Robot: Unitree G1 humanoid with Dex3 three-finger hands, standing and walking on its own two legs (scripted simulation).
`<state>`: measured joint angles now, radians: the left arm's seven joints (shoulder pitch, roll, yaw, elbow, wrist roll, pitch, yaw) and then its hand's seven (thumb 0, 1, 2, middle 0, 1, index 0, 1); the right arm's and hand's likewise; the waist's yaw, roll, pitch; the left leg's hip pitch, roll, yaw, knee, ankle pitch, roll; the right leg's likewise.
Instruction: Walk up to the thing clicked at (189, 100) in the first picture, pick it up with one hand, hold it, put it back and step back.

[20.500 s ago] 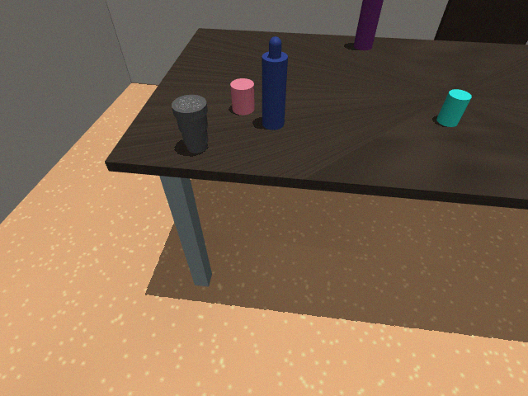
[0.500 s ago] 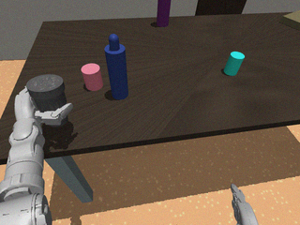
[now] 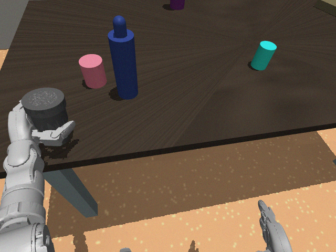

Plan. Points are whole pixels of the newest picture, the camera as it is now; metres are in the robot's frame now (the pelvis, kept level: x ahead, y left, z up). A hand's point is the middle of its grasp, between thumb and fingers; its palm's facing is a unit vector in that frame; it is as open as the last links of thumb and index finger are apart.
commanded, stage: lower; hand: left
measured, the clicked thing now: (51, 120) +0.44 +0.24 +0.08
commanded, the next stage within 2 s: loosen in 0.22 s
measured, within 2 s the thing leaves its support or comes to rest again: rests again in 1.80 s
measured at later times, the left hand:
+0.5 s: hand (53, 121) +0.44 +0.25 +0.07, palm faces +0.25 -0.97 +0.01, open 10.0 cm
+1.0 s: hand (52, 120) +0.44 +0.25 +0.07, palm faces +0.25 -0.97 +0.00, open 15.7 cm
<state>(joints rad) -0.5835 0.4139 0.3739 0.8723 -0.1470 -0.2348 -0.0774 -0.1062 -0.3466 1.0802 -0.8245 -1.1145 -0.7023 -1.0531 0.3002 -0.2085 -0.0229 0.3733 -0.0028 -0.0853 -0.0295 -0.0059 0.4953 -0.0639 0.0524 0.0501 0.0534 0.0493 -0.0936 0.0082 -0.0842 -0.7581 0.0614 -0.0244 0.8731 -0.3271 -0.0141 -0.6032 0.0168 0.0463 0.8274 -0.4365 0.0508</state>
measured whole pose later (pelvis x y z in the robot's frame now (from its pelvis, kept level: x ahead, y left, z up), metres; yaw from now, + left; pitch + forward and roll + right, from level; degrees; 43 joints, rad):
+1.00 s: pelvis +0.00 +0.00 -0.01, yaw +0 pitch +14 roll -3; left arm -0.60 0.42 0.38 0.87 -0.13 -0.28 -0.07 -0.01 -0.55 0.23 -0.35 -0.33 -0.36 -0.33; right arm 0.38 -0.22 -0.01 0.15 -0.01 0.00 -0.01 -0.01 0.50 -0.06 0.06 0.05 0.06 0.05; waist -0.10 -0.01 -0.11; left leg -0.83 0.05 -0.03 0.95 -0.36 -0.01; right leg -0.67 0.01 0.04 0.90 -0.47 0.06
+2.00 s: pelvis +0.02 +0.01 +0.02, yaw +1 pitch +5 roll -2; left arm 0.06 0.45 0.38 0.13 -0.06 -0.02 0.00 -0.01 -0.54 0.02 -0.07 -0.04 -0.06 -0.04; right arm 0.39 -0.23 -0.09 0.35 0.06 -0.05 0.00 -0.01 0.52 -0.06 0.06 0.05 0.06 0.05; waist 0.01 0.05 -0.09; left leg -0.51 0.03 -0.01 0.73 -0.31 0.00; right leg -0.35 -0.02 0.05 0.66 -0.40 0.06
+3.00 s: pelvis +0.00 -0.01 +0.03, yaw +2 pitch +1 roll +0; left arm 0.47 0.22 0.18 0.00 -0.04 -0.24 0.01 -0.01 -0.56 0.05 -0.05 -0.06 -0.06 -0.06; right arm 0.32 -0.13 -0.02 0.43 0.01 -0.14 -0.03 0.00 -0.31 -0.58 0.15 0.21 0.15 0.21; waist 0.04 0.01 0.01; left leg -0.43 0.02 -0.02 0.65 -0.25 -0.02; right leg -0.29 -0.03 0.04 0.66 -0.39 0.04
